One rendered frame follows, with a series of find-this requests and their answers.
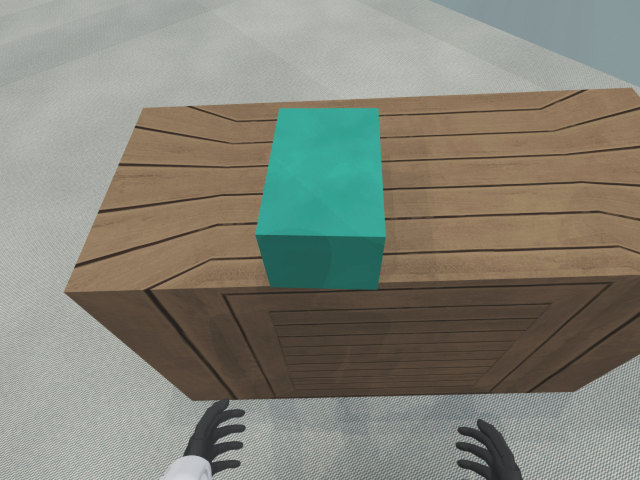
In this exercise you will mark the carton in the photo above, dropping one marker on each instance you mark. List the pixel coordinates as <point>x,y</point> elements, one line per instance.
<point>321,222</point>

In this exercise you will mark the robot right hand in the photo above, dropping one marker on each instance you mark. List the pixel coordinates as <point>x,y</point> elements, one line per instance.
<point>499,457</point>

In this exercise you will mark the robot left hand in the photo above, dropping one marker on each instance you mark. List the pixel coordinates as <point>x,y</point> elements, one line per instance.
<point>202,442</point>

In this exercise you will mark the left robot forearm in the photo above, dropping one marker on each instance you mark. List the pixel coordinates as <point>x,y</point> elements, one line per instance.
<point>189,468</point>

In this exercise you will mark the pedestal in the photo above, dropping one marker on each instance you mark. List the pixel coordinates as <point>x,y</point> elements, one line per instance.
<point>511,261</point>

